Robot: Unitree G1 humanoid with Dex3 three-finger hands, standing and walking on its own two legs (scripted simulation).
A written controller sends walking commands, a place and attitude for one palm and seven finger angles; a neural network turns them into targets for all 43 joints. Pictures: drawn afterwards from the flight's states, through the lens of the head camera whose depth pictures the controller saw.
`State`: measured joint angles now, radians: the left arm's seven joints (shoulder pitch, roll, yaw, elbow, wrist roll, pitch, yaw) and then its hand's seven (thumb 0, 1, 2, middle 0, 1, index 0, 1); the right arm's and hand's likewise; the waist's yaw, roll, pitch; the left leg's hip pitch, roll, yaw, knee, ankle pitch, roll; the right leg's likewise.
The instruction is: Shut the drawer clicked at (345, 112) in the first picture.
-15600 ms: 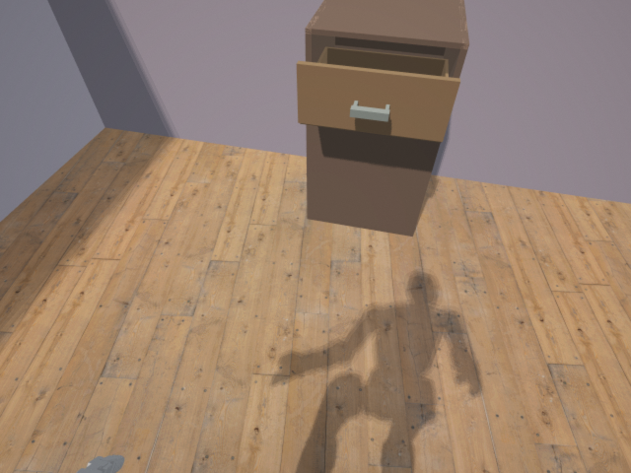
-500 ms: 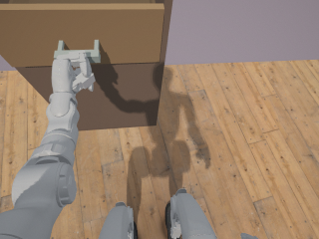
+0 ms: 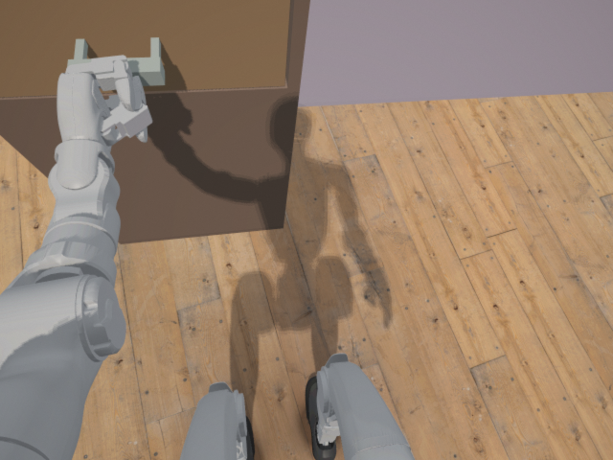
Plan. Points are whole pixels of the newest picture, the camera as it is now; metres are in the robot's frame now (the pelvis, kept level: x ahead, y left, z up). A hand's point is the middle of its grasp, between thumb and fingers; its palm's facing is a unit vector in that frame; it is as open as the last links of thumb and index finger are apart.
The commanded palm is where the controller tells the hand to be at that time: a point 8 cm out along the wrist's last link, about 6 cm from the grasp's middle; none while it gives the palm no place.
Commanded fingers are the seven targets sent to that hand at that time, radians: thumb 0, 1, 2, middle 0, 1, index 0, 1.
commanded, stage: push the drawer shut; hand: left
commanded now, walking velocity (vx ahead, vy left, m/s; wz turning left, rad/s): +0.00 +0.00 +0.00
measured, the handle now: (118, 59) +0.62 +0.17 +0.05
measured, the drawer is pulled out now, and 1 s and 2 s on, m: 0.00 0.00 0.00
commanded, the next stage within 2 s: pull the fist back off the drawer in 0.24 s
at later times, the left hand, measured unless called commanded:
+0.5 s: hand (126, 103) +0.55 +0.16 +0.05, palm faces +0.01 -1.00 -0.06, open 3.2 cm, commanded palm +0.57 +0.17 +0.05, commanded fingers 0.00 0.90 0.90 -1.40 -1.60 -1.40 -1.60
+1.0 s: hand (143, 110) +0.54 +0.14 +0.05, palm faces +0.02 -1.00 -0.03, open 3.1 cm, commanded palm +0.51 +0.18 +0.05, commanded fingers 0.00 0.90 0.90 -1.40 -1.60 -1.40 -1.60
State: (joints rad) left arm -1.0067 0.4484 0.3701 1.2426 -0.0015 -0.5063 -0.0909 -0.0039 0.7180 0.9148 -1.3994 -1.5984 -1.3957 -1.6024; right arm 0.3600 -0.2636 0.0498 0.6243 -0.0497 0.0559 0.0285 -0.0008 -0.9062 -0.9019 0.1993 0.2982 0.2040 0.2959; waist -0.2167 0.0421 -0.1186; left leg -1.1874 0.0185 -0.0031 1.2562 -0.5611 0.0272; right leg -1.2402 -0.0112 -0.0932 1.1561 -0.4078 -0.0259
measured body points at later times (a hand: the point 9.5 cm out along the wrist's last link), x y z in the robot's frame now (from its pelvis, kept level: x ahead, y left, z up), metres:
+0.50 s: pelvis -0.03 +0.01 -0.02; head +0.16 +0.05 +0.39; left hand +0.54 +0.21 +0.05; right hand -0.05 -0.25 -0.12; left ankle +0.01 +0.10 -0.63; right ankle +0.07 -0.11 -0.63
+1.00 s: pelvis -0.01 +0.01 +0.00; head +0.16 +0.03 +0.41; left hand +0.53 +0.19 +0.05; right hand -0.01 -0.24 -0.11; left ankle +0.00 +0.10 -0.63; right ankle +0.06 -0.11 -0.63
